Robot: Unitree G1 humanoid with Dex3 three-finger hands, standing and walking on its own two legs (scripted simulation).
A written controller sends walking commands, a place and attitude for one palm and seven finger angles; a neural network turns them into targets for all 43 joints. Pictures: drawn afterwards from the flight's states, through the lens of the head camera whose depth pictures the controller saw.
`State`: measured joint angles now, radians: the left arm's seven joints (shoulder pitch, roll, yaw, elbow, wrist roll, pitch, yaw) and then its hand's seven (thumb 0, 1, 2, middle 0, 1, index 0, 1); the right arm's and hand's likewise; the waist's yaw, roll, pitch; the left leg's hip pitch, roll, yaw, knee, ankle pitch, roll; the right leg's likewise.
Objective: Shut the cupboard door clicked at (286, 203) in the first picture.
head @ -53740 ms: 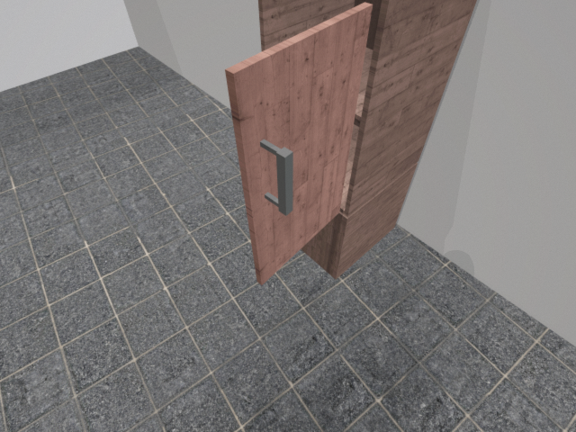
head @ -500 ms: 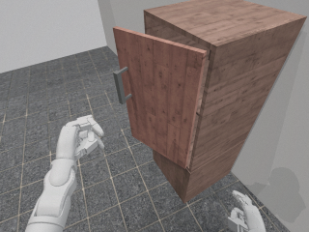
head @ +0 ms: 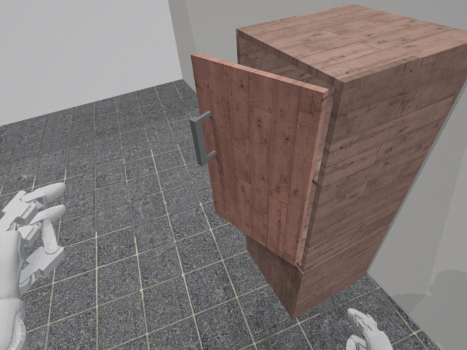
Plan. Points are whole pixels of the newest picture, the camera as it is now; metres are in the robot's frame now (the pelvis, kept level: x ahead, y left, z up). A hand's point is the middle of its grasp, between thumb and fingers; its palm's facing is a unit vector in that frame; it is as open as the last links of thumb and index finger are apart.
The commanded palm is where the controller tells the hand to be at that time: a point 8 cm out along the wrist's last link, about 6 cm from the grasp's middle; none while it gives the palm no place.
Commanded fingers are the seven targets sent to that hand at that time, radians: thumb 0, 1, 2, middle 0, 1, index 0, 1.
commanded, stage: draw the hand back to the body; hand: left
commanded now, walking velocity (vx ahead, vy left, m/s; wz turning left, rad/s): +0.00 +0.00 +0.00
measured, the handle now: (204, 139) +0.63 +0.16 +0.03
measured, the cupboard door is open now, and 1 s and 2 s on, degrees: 22 22 22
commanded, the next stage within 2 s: step back with the hand held close in 0.38 s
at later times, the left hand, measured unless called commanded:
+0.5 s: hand (58, 254) +0.19 +0.26 +0.16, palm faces +0.45 -0.80 -0.39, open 7.4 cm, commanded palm +0.14 +0.29 +0.17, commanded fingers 0.00 0.90 0.90 -0.20 -0.30 -0.20 -0.30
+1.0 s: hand (26, 271) +0.16 +0.29 +0.16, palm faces +0.37 -0.79 -0.49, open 7.4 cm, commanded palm +0.10 +0.32 +0.17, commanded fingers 0.00 0.90 0.90 -0.20 -0.30 -0.20 -0.30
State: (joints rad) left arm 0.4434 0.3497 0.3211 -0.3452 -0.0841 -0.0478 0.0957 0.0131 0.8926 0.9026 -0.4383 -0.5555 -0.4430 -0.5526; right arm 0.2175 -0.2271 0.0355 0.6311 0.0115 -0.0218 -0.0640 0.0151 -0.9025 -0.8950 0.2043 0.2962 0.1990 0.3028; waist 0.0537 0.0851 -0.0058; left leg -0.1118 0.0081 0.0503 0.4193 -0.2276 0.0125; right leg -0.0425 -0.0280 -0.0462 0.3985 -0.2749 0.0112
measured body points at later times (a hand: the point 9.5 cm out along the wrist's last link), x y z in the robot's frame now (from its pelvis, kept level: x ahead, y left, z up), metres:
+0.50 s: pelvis +0.00 -0.01 +0.00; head -0.03 -0.04 +0.45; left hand +0.16 +0.30 +0.18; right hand +0.19 -0.23 -0.08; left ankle +0.01 +0.11 -0.74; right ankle -0.03 -0.12 -0.74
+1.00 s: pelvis -0.05 +0.03 -0.01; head -0.04 +0.03 +0.44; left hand +0.14 +0.33 +0.18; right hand +0.13 -0.22 -0.08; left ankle +0.01 +0.11 -0.74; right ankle -0.03 -0.12 -0.74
